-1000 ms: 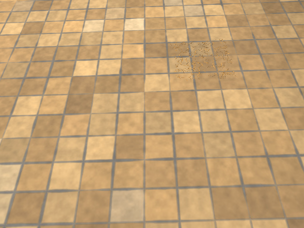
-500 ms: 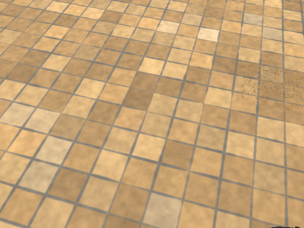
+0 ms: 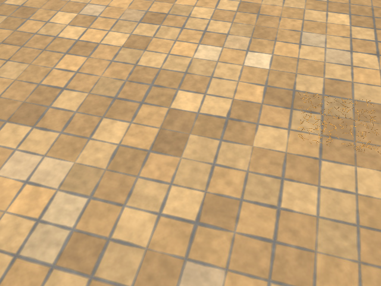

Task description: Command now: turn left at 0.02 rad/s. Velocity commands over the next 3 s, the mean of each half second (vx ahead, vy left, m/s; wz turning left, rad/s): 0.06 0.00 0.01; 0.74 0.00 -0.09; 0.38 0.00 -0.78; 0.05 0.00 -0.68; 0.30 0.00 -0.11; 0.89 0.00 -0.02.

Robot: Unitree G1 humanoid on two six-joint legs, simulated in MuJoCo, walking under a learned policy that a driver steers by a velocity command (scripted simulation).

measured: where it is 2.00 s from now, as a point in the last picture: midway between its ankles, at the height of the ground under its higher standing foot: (182, 267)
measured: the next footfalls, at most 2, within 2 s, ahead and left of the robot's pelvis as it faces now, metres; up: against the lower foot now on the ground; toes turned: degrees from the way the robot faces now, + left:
left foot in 0.74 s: +0.15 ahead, +0.18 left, +0.00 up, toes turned +4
right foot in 1.20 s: +0.57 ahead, -0.02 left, +0.00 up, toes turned -14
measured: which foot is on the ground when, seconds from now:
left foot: down 0.00-0.40, up 0.42-0.72, down 0.74-1.00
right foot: down 0.00-0.74, up 0.76-1.00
